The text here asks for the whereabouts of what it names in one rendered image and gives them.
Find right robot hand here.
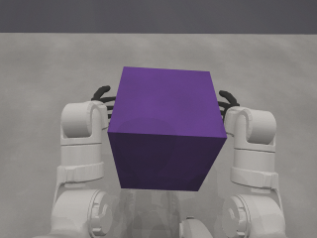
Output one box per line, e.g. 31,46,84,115
218,90,240,134

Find left robot upper arm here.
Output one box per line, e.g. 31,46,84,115
32,188,113,238

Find right robot forearm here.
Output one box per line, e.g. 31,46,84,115
224,106,286,229

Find carton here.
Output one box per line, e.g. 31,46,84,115
107,66,228,191

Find left robot hand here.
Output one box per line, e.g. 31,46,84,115
91,85,116,125

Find right robot upper arm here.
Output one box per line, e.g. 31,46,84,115
221,193,288,238

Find robot right thigh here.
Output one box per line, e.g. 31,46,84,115
178,219,213,238

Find left robot forearm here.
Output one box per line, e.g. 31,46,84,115
51,100,109,228

